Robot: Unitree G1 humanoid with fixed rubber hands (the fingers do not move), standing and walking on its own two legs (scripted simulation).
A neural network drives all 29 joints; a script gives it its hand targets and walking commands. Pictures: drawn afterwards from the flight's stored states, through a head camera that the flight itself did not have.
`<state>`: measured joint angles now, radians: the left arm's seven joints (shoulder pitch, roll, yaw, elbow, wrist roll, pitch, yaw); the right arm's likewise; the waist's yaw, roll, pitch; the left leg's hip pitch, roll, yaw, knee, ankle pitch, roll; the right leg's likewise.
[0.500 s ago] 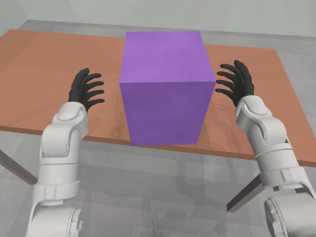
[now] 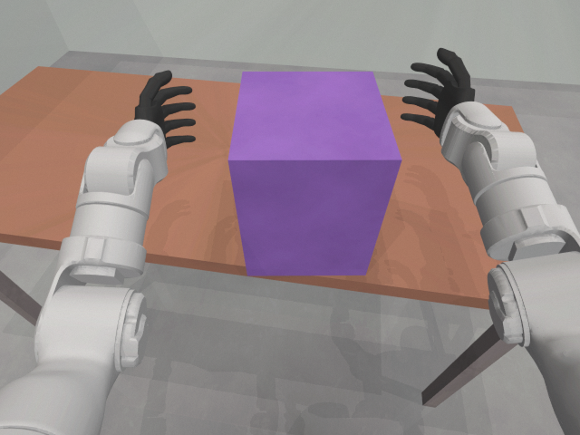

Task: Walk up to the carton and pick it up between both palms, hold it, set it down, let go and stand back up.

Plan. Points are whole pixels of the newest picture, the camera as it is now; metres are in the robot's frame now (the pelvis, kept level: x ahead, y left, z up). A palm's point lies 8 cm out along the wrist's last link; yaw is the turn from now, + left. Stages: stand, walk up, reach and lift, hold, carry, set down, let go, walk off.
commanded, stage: reach and lift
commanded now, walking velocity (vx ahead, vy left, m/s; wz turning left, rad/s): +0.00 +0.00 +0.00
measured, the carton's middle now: (307, 178) +0.48 -0.01 +0.09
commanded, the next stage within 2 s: none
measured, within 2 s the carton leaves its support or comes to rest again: neither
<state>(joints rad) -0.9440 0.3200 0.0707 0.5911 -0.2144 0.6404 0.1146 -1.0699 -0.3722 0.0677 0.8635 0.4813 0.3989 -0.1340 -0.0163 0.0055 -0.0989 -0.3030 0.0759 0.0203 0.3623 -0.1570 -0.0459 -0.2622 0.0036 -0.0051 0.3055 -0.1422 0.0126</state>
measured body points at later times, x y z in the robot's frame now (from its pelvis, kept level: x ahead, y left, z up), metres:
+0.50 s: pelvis +0.00 +0.00 +0.00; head +0.03 +0.02 +0.45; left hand +0.48 +0.18 +0.22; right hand +0.48 -0.17 +0.25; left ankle +0.01 +0.15 -0.75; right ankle +0.00 -0.13 -0.75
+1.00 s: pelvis -0.01 +0.00 -0.01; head +0.04 +0.00 +0.44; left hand +0.47 +0.16 +0.14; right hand +0.48 -0.16 +0.15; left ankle +0.01 +0.15 -0.75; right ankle +0.00 -0.13 -0.75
